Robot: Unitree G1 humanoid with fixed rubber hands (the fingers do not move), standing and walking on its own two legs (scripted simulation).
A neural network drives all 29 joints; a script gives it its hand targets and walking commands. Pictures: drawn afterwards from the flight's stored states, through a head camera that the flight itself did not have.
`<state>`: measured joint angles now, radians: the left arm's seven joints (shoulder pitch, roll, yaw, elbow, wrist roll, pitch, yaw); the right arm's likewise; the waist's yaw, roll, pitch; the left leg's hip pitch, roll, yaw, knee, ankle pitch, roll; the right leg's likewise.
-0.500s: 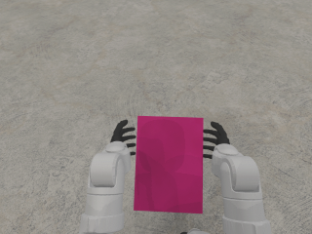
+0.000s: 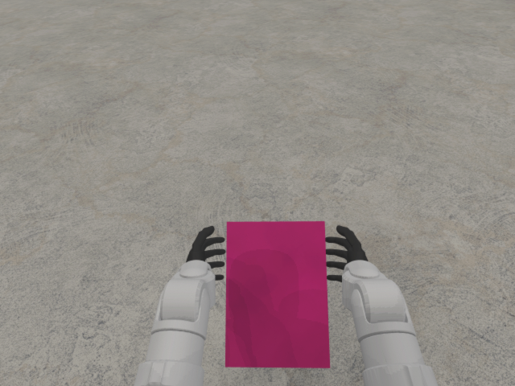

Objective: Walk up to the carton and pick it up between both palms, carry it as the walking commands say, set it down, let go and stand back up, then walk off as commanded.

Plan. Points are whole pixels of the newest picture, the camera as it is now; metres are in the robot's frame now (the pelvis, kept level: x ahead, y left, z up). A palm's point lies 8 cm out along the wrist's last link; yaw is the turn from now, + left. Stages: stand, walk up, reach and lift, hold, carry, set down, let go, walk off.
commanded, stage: carry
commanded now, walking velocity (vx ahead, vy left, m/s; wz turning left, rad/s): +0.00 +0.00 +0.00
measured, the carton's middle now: (274, 282) +0.35 -0.01 -0.08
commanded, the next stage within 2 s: hold in 1.14 s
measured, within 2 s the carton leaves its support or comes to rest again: neither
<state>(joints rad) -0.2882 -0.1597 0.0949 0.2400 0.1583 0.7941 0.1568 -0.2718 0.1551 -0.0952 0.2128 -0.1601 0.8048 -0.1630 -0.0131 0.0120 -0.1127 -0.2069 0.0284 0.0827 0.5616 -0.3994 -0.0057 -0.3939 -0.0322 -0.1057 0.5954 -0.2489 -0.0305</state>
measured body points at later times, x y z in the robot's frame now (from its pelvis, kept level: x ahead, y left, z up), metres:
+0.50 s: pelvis -0.02 +0.03 +0.00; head -0.04 +0.03 +0.45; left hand +0.29 +0.15 +0.03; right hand +0.28 -0.11 +0.03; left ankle -0.07 +0.11 -0.73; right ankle +0.04 -0.10 -0.73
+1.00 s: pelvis -0.03 +0.03 +0.00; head -0.05 +0.03 +0.45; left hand +0.28 +0.15 +0.03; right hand +0.27 -0.10 +0.03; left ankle -0.07 +0.11 -0.73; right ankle +0.04 -0.10 -0.73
